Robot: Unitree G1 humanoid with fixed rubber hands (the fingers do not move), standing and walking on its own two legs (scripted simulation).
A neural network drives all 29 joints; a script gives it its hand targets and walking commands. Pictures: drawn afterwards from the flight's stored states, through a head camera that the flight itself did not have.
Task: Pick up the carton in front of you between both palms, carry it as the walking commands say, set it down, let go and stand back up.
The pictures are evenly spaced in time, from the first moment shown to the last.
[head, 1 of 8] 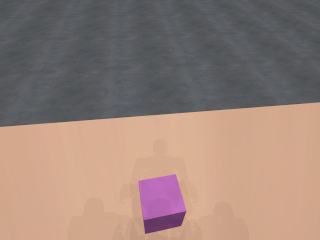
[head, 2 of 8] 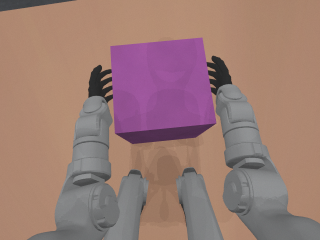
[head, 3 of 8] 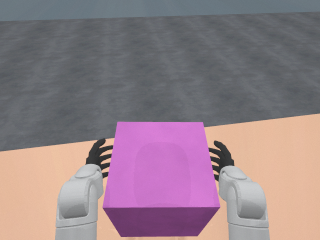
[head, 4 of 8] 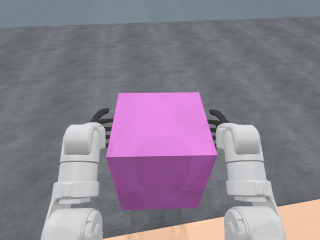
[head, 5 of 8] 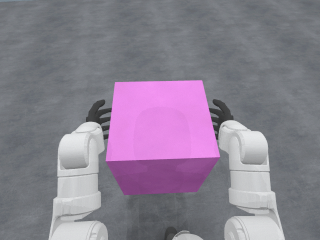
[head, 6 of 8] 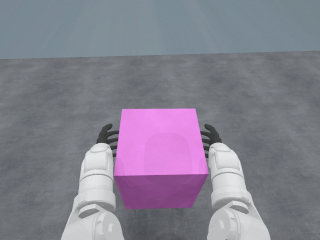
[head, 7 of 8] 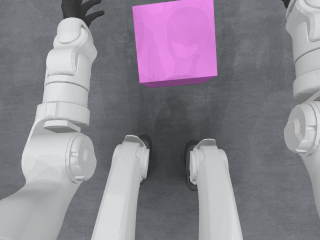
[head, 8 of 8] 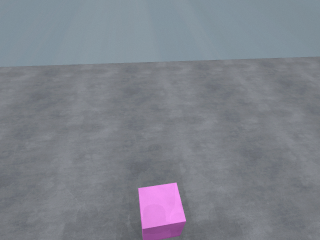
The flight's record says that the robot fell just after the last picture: no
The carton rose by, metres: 0.69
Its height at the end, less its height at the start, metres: -0.09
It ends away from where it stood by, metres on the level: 2.79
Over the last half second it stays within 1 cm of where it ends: yes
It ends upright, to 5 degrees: yes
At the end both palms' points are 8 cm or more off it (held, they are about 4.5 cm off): yes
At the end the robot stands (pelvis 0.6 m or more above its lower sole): yes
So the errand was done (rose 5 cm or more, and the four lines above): yes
